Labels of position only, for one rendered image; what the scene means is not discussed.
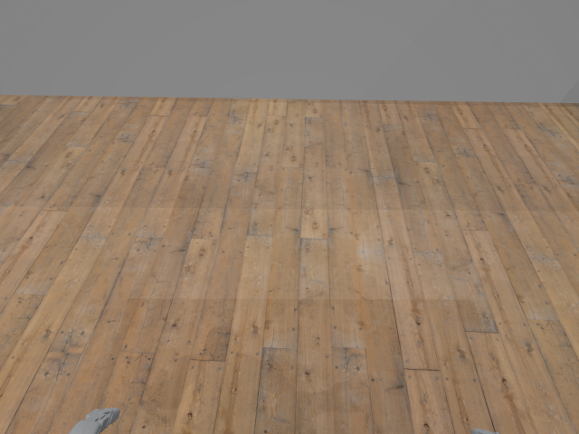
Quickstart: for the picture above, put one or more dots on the robot left hand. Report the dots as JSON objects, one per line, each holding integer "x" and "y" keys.
{"x": 96, "y": 421}

